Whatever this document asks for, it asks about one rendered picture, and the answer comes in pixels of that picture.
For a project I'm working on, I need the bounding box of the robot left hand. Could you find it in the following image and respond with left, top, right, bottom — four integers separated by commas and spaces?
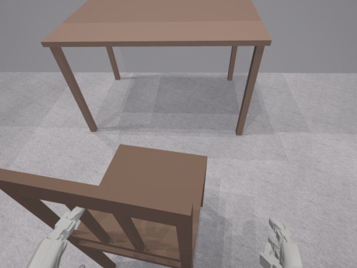
26, 207, 85, 268

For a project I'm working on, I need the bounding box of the chair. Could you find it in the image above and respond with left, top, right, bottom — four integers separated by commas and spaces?
0, 144, 208, 268

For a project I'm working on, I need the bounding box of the robot right hand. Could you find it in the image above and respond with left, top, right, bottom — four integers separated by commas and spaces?
260, 217, 304, 268

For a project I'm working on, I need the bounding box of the table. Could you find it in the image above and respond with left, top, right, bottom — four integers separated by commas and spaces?
41, 0, 272, 136

